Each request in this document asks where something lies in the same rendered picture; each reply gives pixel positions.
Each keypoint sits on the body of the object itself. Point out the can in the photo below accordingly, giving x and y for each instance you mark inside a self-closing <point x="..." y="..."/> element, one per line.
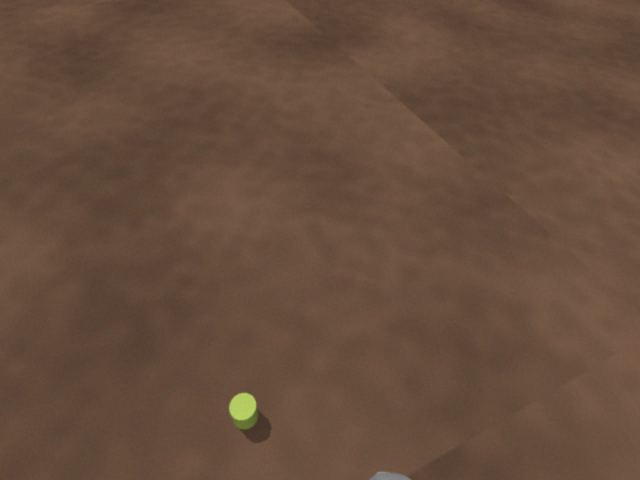
<point x="243" y="410"/>

